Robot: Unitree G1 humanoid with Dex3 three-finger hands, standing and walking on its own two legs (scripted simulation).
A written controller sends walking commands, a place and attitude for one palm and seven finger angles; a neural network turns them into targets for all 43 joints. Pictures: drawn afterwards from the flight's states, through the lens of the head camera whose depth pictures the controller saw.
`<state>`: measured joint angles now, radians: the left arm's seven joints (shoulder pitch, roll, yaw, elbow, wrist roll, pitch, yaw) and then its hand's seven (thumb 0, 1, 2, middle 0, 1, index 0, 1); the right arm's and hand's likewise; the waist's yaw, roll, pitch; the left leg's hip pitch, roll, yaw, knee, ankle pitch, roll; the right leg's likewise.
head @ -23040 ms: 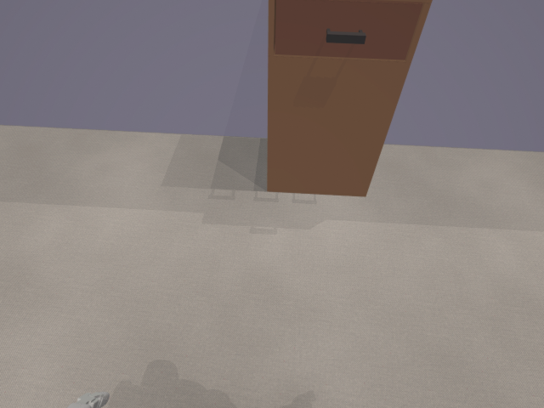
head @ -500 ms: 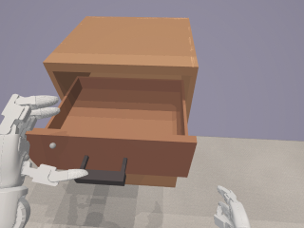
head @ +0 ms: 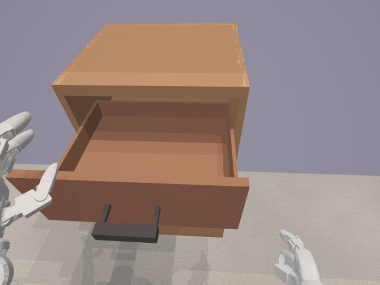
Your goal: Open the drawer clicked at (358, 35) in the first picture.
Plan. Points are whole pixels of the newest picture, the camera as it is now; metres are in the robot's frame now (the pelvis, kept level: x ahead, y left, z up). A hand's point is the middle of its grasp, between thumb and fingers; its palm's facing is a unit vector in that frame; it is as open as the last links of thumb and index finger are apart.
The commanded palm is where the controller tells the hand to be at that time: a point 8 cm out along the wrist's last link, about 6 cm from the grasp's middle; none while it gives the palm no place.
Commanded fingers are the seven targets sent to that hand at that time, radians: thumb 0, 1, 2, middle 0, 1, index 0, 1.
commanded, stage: draw the hand back to the body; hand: left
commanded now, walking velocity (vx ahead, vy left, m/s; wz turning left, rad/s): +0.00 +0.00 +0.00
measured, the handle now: (129, 221) +0.23 +0.16 +0.03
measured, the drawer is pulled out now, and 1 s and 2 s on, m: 0.27 0.27 0.27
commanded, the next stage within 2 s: step back with the hand held close in 0.24 s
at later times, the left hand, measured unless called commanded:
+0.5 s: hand (41, 180) +0.19 +0.23 +0.22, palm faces +0.43 -0.77 -0.47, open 7.4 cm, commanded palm +0.12 +0.27 +0.22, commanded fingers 0.00 0.90 0.90 -0.20 -0.30 -0.20 -0.30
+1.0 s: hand (2, 229) +0.13 +0.25 +0.21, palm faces +0.42 -0.76 -0.50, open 7.4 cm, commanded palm +0.06 +0.29 +0.22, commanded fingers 0.00 0.90 0.90 -0.20 -0.30 -0.20 -0.30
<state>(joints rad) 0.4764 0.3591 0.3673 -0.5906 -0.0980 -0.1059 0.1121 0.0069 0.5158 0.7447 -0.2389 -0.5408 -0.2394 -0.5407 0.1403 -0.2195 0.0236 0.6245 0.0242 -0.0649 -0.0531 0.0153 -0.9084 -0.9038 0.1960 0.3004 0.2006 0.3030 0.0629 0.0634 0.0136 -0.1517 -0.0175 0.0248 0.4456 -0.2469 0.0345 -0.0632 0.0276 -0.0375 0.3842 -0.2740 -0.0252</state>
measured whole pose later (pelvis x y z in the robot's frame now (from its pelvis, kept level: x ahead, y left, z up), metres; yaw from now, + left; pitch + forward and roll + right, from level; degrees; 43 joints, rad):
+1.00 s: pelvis -0.07 +0.01 -0.01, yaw +0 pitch +2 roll -1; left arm 0.57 0.45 0.49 -0.70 -0.06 -0.22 0.15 0.02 0.88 0.90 -0.22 -0.30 -0.22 -0.30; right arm 0.21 -0.21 0.00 0.55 0.03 -0.06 -0.05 0.02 -0.91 -0.90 0.20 0.30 0.20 0.30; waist 0.00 0.01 0.01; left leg -0.42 -0.02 0.03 0.56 -0.18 0.06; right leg -0.35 0.02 -0.04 0.55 -0.24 -0.01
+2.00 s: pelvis -0.24 +0.00 -0.01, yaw -1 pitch +1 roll -1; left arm 0.59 0.43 0.48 -0.71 -0.06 -0.20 0.15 0.02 0.88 0.90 -0.21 -0.30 -0.21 -0.30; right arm 0.20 -0.22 -0.01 0.58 0.04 -0.08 -0.04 0.02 -0.91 -0.90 0.20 0.30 0.20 0.30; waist -0.04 -0.02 0.02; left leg -0.36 0.01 0.01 0.55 -0.20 0.02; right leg -0.27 -0.01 -0.07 0.54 -0.28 0.00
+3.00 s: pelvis -0.29 +0.02 +0.00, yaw +1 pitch -1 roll -1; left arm 0.30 0.20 0.05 1.00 0.01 0.04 0.02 -0.03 1.00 0.90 -0.21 -0.30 -0.21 -0.30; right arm 0.29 -0.15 0.01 1.02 -0.02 0.04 -0.03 0.01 -0.92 -0.90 0.19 0.30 0.20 0.30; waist 0.01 -0.02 0.09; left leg -0.25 0.01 0.00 0.50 -0.22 0.01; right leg -0.17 0.02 -0.11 0.44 -0.25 -0.04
